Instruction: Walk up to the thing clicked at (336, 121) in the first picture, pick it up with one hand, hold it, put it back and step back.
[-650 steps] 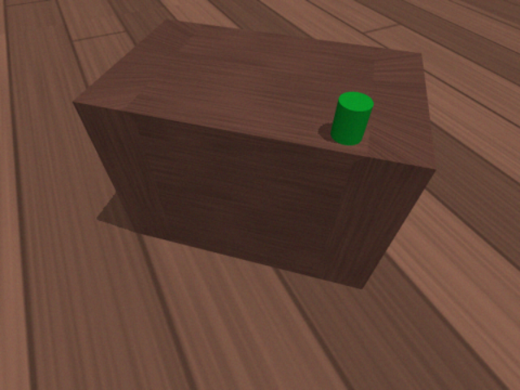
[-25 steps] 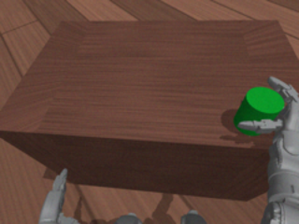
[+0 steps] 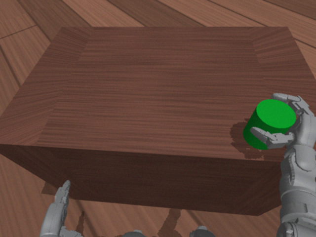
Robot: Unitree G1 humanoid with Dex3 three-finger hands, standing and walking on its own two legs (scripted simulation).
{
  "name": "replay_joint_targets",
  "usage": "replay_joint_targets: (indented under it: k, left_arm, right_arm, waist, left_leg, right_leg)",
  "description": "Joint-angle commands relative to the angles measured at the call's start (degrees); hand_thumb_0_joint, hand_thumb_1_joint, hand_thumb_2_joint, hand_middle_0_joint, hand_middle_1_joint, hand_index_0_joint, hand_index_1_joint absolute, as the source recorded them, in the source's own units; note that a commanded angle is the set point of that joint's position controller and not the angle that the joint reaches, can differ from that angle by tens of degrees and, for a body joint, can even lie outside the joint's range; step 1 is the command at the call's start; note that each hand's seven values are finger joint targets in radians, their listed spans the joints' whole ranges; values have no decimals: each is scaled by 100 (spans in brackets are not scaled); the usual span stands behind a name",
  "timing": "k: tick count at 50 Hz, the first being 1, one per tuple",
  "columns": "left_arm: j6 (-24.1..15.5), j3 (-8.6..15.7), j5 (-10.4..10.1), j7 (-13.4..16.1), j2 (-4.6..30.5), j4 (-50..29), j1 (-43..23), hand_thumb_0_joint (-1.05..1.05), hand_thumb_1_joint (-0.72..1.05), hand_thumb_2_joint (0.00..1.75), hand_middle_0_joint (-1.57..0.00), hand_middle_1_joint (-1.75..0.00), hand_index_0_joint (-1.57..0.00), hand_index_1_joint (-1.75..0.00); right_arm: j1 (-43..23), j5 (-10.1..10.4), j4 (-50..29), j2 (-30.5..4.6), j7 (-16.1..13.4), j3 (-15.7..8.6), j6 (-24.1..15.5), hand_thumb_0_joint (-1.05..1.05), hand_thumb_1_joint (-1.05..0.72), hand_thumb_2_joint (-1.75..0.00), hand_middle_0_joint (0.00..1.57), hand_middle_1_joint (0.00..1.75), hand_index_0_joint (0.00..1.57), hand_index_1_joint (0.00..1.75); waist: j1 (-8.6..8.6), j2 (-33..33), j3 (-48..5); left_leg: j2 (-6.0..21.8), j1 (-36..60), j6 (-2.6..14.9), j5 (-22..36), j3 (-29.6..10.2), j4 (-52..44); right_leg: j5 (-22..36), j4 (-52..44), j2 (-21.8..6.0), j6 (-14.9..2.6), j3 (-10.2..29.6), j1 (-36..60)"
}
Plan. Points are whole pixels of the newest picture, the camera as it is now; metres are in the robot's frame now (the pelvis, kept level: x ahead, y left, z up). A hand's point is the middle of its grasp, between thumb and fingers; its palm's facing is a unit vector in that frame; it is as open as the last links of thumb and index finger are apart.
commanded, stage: settle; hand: right
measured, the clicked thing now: (266, 125) +0.41 -0.24 +0.03
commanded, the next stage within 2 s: lift in 0.78 s
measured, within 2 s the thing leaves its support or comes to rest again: leaves its support in 0.40 s
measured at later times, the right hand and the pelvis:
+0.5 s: hand (274, 119) +0.40 -0.24 +0.08, palm faces +0.30 +0.95 -0.01, open 11.6 cm; pelvis +0.01 +0.00 +0.02, yaw +0 degrees
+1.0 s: hand (279, 112) +0.40 -0.24 +0.11, palm faces +0.28 +0.96 -0.01, open 11.7 cm; pelvis +0.01 +0.00 +0.03, yaw +0 degrees
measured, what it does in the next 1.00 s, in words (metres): stands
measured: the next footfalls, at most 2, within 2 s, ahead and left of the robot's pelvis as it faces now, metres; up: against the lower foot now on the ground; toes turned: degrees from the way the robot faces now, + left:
none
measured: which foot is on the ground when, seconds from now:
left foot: down 0.00-1.00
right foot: down 0.00-1.00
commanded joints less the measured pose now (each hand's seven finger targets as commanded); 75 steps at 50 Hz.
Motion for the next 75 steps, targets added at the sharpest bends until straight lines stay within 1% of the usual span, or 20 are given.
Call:
replay_joint_targets:
  k: [1,12,16,20,23,26,28,31,33,36,40,42,46,48,52,54,58,60,62,75]
  left_arm:
    - [-299,641,0,106,1064,-1058,311,0,-54,5,-6,-6,-6,-6]
    - [-325,379,-39,151,884,-963,-181,0,-55,6,-6,-6,-6,-6]
    - [-355,614,-50,224,1111,-813,-176,0,-55,6,-6,-6,-6,-6]
    - [-423,241,-85,219,698,-598,-383,0,-54,6,-6,-6,-6,-5]
    - [-446,353,-73,258,781,-195,-269,0,-54,6,-6,-6,-6,-5]
    - [-484,412,-95,323,902,-319,-481,0,-55,6,-6,-5,-6,-5]
    - [-494,398,-95,300,856,63,-315,0,-55,6,-5,-5,-5,-6]
    - [-557,482,-102,367,1013,-164,-567,0,-55,6,-5,-5,-5,-5]
    - [-602,262,-115,299,686,60,-473,0,-55,6,-5,-5,-5,-5]
    - [-662,403,-96,375,997,-193,-727,0,-55,6,-6,-5,-5,-5]
    - [-705,23,-128,298,465,445,-631,0,-56,6,-5,-5,-5,-5]
    - [-732,555,-98,427,1126,95,-911,0,-55,5,-5,-5,-5,-5]
    - [-727,224,-120,378,660,847,-452,0,-54,5,-5,-7,-6,-6]
    - [-801,694,-103,473,1292,150,-1124,0,-54,4,-6,-7,-6,-6]
    - [-815,241,-132,403,629,833,-872,0,-54,5,-5,-7,-6,-6]
    - [-871,367,-108,480,946,166,-1348,0,-54,5,-5,-6,-6,-6]
    - [-865,157,-127,456,572,767,-1151,0,-54,5,-5,-6,-6,-6]
    - [-861,548,-84,537,1123,610,-1200,0,-54,5,-5,-6,-6,-6]
    - [-837,253,-86,505,612,1059,-775,0,-55,5,-5,-6,-5,-6]
    - [-751,327,-180,653,674,887,-1230,0,-55,5,-4,-5,-4,-6]
  right_arm:
    - [-1824,-20,-1205,-1181,-12,-96,-333,0,-14,-118,118,129,122,129]
    - [-2266,3,-2080,-1306,-170,-17,-267,0,-10,-123,121,134,126,134]
    - [-2697,48,-2526,-1720,-253,-164,-270,0,-10,-125,123,136,129,136]
    - [-2661,76,-2697,-1781,-332,-232,-235,0,-9,-127,122,137,127,137]
    - [-2311,106,-2263,-1272,-294,54,-119,0,-9,-129,120,138,126,138]
    - [-2573,58,-2517,-1702,-292,-89,-97,0,-12,-133,120,141,127,141]
    - [-2051,143,-1580,-903,-170,275,89,0,-14,-135,122,143,128,143]
    - [-2875,76,-2503,-1891,-257,-181,-20,0,-15,-138,124,146,130,146]
    - [-2098,151,-1663,-906,-144,281,129,0,-15,-139,122,146,128,146]
    - [-3048,110,-2698,-1939,-232,-177,-28,0,-15,-139,122,146,129,146]
    - [-2012,187,-1536,-1084,-163,148,166,0,-14,-140,121,146,128,146]
    - [-3286,105,-3063,-2274,-284,-347,-36,0,-19,-143,122,149,129,149]
    - [-1851,200,-1565,-955,-215,252,283,0,-7,-134,121,144,127,144]
    - [-3164,161,-3205,-2040,-328,-214,96,0,-8,-134,120,143,127,143]
    - [-1605,215,-1697,-666,-340,386,424,0,-7,-131,120,141,126,141]
    - [-3315,179,-4017,-1712,-477,76,177,0,-6,-131,120,141,126,141]
    - [-1473,199,-2363,-792,-488,374,593,0,-4,-132,121,142,127,142]
    - [-2542,189,-4082,-1494,-567,150,516,0,-6,-132,122,143,128,143]
    - [-2133,198,-4015,-968,-600,453,687,0,-8,-135,125,146,131,146]
    - [-1663,264,-4710,-566,-723,581,1959,0,3,-132,121,145,128,145]
  waist:
    - [70,-456,-2020]
    - [-173,-800,-2212]
    - [-109,-822,-2377]
    - [-198,-864,-2020]
    - [-109,-711,-1857]
    - [-157,-912,-2215]
    - [-36,-502,-1533]
    - [-167,-824,-2248]
    - [-108,-492,-1500]
    - [-226,-874,-2253]
    - [-205,-521,-1193]
    - [-197,-966,-2293]
    - [-199,-532,-1119]
    - [-217,-876,-2337]
    - [-212,-340,-1063]
    - [-297,-989,-2378]
    - [-266,-508,-1257]
    - [-326,-856,-2059]
    - [-306,-1099,-1646]
    - [-417,-258,-1070]
  left_leg:
    - [-155,214,74,1934,47,-731]
    - [-138,600,114,1822,25,-954]
    - [-125,766,82,2123,-14,-1073]
    - [-64,953,62,2026,-129,-1262]
    - [-120,910,75,2067,-29,-1262]
    - [-102,1024,80,2413,-13,-1267]
    - [-118,876,63,2180,30,-1401]
    - [-89,1158,66,2347,4,-1447]
    - [-108,1108,67,2174,59,-1501]
    - [-84,1413,82,2317,2,-1558]
    - [-89,1257,54,2151,16,-1699]
    - [-62,1491,72,2382,-54,-1675]
    - [-108,1308,75,2078,42,-1822]
    - [-71,1649,74,2424,-18,-1807]
    - [-127,1458,60,2109,75,-1975]
    - [-89,1833,100,2371,10,-1963]
    - [-123,1739,66,2276,101,-2109]
    - [-110,1957,87,2467,79,-2108]
    - [-103,1910,95,2568,89,-2179]
    - [4,2438,-3,2584,92,-2643]
  right_leg:
    - [1590,-604,94,-97,139,2141]
    - [1508,-868,122,-66,123,2526]
    - [1808,-894,135,-100,101,2853]
    - [1543,-1021,180,-113,40,2676]
    - [1586,-1131,160,-113,72,2753]
    - [2135,-1112,139,-87,74,3159]
    - [1790,-1228,145,-110,78,2813]
    - [2013,-1248,139,-100,72,3276]
    - [1758,-1387,157,-98,80,2875]
    - [1947,-1412,160,-80,42,3301]
    - [1670,-1528,187,-113,16,2754]
    - [1908,-1493,169,-85,6,3433]
    - [1611,-1682,167,-89,22,2997]
    - [1960,-1617,165,-78,16,3551]
    - [1614,-1829,163,-95,8,3119]
    - [1926,-1812,153,-54,-2,3779]
    - [1808,-1980,158,-70,6,3424]
    - [2048,-2028,137,-47,-8,3931]
    - [2262,-2055,178,-34,-29,3997]
    - [2003,-2477,267,-112,-122,3992]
